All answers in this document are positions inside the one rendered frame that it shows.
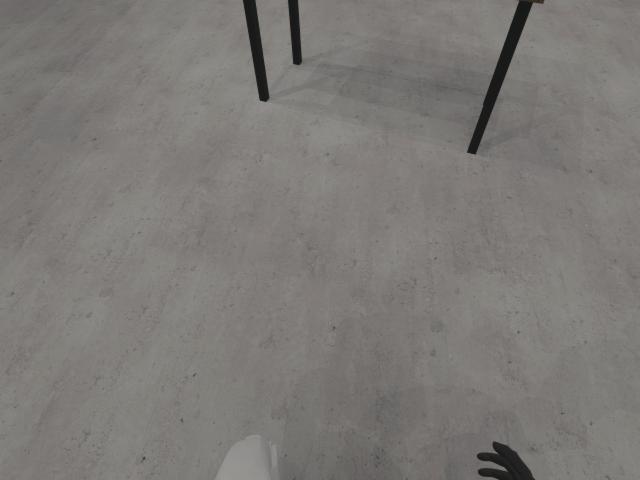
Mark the robot left thigh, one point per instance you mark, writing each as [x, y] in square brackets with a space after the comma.
[250, 459]

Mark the right robot hand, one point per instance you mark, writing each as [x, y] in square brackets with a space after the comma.
[506, 457]

